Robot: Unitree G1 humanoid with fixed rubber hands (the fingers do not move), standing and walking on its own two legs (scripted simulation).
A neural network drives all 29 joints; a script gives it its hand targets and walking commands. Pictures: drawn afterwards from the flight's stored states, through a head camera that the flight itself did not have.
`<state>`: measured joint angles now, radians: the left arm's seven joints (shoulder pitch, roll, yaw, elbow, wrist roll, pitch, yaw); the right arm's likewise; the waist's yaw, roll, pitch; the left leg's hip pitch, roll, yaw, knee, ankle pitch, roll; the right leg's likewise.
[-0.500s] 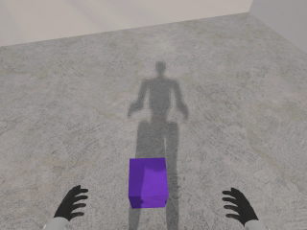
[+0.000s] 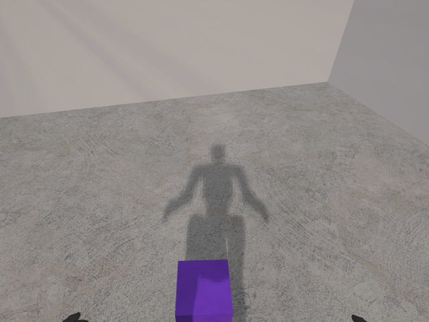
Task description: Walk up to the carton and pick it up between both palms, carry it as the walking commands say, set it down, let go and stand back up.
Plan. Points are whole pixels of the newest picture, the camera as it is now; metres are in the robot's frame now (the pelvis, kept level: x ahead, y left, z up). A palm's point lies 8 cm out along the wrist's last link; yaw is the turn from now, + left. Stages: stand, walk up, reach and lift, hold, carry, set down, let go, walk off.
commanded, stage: stand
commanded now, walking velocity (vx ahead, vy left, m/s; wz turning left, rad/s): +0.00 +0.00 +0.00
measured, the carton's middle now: (203, 300) +0.43 +0.03 -0.64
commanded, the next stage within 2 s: none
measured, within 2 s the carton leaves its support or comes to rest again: neither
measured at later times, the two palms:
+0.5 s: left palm out of the picture +0.03 +0.30 -0.10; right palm out of the picture +0.02 -0.29 -0.10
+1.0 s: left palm out of the picture +0.02 +0.31 -0.11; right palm out of the picture +0.01 -0.29 -0.10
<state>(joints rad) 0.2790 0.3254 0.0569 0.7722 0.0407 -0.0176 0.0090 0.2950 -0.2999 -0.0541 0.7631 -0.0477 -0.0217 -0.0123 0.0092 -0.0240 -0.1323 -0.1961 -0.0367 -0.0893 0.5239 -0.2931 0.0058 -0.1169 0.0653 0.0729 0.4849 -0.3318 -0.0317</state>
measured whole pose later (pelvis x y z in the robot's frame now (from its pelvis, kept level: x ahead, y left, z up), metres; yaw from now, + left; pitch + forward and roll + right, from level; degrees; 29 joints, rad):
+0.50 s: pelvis -0.04 +0.01 +0.00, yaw +0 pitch -3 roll +0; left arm 0.28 0.35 0.03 0.93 0.03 -0.04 -0.01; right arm 0.28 -0.34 -0.01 0.95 -0.03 -0.04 0.00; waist 0.00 -0.01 -0.07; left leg -0.21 -0.04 -0.08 0.48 -0.21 0.01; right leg -0.15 0.06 0.08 0.46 -0.26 -0.02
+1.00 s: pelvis -0.05 +0.01 +0.01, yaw -1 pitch -4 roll +0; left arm 0.22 0.36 0.01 1.04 0.01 -0.03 0.00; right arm 0.20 -0.35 0.01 1.06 -0.02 -0.04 -0.01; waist 0.00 -0.01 -0.01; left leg -0.18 -0.04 -0.08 0.42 -0.17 0.01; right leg -0.12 0.05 0.09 0.41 -0.22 -0.01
